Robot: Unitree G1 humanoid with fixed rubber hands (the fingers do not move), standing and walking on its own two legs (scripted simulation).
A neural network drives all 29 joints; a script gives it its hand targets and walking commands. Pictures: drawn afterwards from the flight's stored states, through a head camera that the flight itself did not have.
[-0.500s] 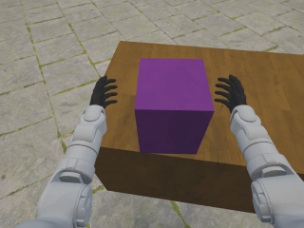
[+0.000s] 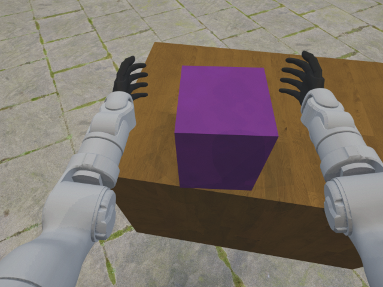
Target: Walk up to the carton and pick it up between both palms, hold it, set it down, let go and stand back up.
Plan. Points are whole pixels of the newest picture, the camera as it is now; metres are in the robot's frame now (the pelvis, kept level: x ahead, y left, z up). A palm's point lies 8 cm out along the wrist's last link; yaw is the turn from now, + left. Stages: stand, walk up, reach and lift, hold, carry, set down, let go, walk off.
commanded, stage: reach and lift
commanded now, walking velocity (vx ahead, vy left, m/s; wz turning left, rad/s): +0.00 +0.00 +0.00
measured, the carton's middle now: (218, 131) +0.49 -0.01 -0.01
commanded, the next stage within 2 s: none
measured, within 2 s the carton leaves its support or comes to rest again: neither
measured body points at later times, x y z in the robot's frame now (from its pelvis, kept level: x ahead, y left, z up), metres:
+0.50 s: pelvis -0.01 +0.00 -0.02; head +0.09 +0.01 +0.42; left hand +0.44 +0.20 +0.03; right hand +0.47 -0.16 +0.04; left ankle +0.00 +0.14 -0.74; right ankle -0.01 -0.11 -0.74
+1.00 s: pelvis -0.01 +0.00 -0.02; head +0.11 +0.00 +0.41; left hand +0.46 +0.17 +0.01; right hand +0.48 -0.16 +0.02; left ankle +0.00 +0.14 -0.74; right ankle -0.01 -0.11 -0.74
